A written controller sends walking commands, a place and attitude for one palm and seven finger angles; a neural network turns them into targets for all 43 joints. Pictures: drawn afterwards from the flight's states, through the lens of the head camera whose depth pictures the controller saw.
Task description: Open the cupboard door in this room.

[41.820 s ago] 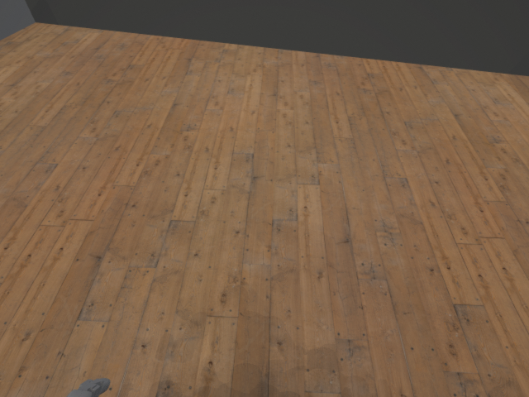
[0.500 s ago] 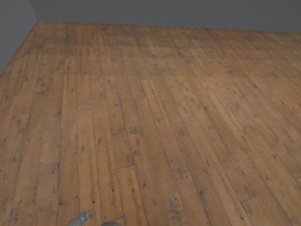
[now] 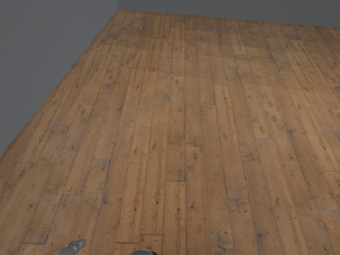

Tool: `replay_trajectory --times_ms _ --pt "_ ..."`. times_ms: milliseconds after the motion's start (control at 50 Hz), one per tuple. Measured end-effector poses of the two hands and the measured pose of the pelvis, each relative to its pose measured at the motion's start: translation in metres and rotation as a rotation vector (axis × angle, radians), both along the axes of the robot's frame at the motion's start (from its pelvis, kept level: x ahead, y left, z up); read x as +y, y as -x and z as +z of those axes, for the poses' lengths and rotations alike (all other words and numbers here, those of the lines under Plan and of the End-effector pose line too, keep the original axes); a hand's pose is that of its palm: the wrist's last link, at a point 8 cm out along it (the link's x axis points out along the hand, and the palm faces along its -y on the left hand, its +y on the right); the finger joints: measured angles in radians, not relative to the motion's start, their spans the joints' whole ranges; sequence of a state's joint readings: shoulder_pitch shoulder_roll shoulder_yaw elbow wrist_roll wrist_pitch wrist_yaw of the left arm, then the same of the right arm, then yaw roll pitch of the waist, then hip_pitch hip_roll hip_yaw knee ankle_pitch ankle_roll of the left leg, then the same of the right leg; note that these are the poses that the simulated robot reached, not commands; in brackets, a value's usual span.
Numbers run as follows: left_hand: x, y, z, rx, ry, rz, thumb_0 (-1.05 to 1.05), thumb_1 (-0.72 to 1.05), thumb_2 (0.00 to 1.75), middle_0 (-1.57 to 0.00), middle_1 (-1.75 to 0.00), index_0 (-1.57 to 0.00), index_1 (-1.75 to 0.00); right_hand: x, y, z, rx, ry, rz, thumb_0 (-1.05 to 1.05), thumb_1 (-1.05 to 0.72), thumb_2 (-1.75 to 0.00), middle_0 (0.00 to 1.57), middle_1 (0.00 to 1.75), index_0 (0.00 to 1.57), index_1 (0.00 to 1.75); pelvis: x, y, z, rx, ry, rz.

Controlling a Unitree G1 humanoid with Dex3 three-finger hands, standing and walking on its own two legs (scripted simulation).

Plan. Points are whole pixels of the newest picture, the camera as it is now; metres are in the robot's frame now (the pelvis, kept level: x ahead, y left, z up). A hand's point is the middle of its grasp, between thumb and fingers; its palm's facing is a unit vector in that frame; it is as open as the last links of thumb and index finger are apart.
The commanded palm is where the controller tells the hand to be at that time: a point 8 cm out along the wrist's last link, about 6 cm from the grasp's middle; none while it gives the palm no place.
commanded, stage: turn to face it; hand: left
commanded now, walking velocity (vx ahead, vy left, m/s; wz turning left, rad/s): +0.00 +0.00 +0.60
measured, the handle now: out of the picture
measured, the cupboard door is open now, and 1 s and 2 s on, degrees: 39 39 39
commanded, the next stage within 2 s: none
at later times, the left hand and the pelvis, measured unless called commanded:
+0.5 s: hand out of the picture -0.05 +0.21 -0.18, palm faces +0.37 -0.89 -0.25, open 7.4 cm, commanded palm none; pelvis -0.01 -0.01 -0.01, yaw +20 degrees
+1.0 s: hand out of the picture -0.01 +0.15 -0.13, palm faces +0.56 -0.78 -0.27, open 7.4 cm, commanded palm none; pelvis +0.02 -0.06 +0.01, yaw +37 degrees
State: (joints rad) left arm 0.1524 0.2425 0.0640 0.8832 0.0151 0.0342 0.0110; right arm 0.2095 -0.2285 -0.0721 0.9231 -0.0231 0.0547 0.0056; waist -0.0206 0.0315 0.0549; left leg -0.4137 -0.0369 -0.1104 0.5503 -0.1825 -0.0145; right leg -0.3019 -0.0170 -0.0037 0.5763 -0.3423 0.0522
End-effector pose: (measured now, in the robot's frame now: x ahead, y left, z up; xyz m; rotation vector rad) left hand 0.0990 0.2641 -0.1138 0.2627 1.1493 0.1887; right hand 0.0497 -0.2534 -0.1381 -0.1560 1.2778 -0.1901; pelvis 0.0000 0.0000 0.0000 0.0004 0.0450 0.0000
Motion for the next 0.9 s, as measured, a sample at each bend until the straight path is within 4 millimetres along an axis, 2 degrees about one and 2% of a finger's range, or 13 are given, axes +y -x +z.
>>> replay_trajectory --times_ms 40,120,240,320,420,480,520,580,700,820,860,900 --pt "-0.012 0.012 0.002 -0.009 -0.008 0.02 0.01 0.9 0.9 -0.19 -0.3 -0.2 -0.3 -0.012 -0.01 -0.005 -0.003 -0.004 0.023 0.01 -0.9 -0.9 0.2 0.3 0.2 0.3 -0.009 0.003 -0.001 -0.012 -0.009 0.022" --pt "-0.033 0.04 0.009 0.021 0.013 0.082 0.01 0.9 0.9 -0.2 -0.3 -0.2 -0.3 -0.028 -0.034 0.003 -0.017 -0.007 0.08 0.01 -0.91 -0.9 0.2 0.3 0.2 0.3 -0.02 0.002 0.008 -0.027 -0.027 0.085" --pt "-0.053 0.076 0.005 0.047 0.055 0.188 0.01 0.91 0.9 -0.2 -0.3 -0.2 -0.3 -0.029 -0.069 0.016 -0.031 0.002 0.178 0.01 -0.91 -0.9 0.19 0.3 0.19 0.3 -0.031 -0.001 0.014 -0.03 -0.049 0.174" --pt "-0.049 0.105 -0.003 0.069 0.068 0.267 0.01 0.91 0.9 -0.2 -0.3 -0.21 -0.3 -0.013 -0.098 0.018 -0.046 0.01 0.273 0.01 -0.91 -0.9 0.19 0.3 0.19 0.3 -0.029 0.0 0.011 -0.032 -0.045 0.234" --pt "-0.031 0.148 -0.024 0.115 0.088 0.369 0.01 0.91 0.9 -0.2 -0.3 -0.21 -0.3 0.025 -0.135 0.02 -0.115 0.02 0.395 0.01 -0.91 -0.9 0.19 0.3 0.19 0.3 -0.016 0.003 -0.001 -0.031 -0.025 0.305" --pt "-0.018 0.168 -0.034 0.155 0.089 0.419 0.01 0.91 0.9 -0.2 -0.3 -0.2 -0.3 0.045 -0.146 0.021 -0.16 0.024 0.451 0.01 -0.91 -0.9 0.19 0.3 0.19 0.3 -0.009 0.006 -0.007 -0.029 -0.022 0.341" --pt "-0.011 0.171 -0.031 0.16 0.082 0.442 0.01 0.91 0.9 -0.2 -0.3 -0.2 -0.3 0.052 -0.145 0.025 -0.159 0.029 0.476 0.0 -0.91 -0.9 0.2 0.3 0.2 0.3 -0.008 0.007 -0.003 -0.029 -0.009 0.362" --pt "-0.004 0.165 -0.022 0.12 0.073 0.465 0.01 0.91 0.9 -0.19 -0.3 -0.2 -0.3 0.056 -0.137 0.029 -0.126 0.036 0.5 0.0 -0.9 -0.9 0.2 0.3 0.2 0.3 -0.009 0.008 0.004 -0.028 0.007 0.399" --pt "-0.002 0.144 -0.005 0.022 0.045 0.487 0.01 0.91 0.9 -0.19 -0.3 -0.2 -0.3 0.046 -0.123 0.026 -0.049 0.025 0.525 0.0 -0.9 -0.9 0.2 0.3 0.2 0.3 -0.018 0.004 0.011 -0.026 0.014 0.457" --pt "-0.022 0.122 0.004 -0.041 0.01 0.5 0.01 0.9 0.9 -0.19 -0.3 -0.2 -0.3 0.019 -0.123 0.007 0.011 0.005 0.532 0.01 -0.9 -0.9 0.2 0.3 0.2 0.3 -0.041 -0.007 0.005 -0.02 0.002 0.524" --pt "-0.032 0.119 0.004 -0.066 -0.013 0.511 0.01 0.9 0.9 -0.19 -0.3 -0.2 -0.3 0.008 -0.129 -0.003 0.023 -0.003 0.537 0.01 -0.9 -0.9 0.2 0.3 0.2 0.3 -0.051 -0.011 -0.001 -0.016 -0.015 0.545" --pt "-0.046 0.123 0.008 -0.063 -0.016 0.528 0.01 0.9 0.9 -0.19 -0.3 -0.2 -0.3 0.002 -0.137 -0.006 0.035 -0.001 0.554 0.01 -0.9 -0.9 0.2 0.3 0.2 0.3 -0.057 -0.012 0.0 -0.026 -0.023 0.578"
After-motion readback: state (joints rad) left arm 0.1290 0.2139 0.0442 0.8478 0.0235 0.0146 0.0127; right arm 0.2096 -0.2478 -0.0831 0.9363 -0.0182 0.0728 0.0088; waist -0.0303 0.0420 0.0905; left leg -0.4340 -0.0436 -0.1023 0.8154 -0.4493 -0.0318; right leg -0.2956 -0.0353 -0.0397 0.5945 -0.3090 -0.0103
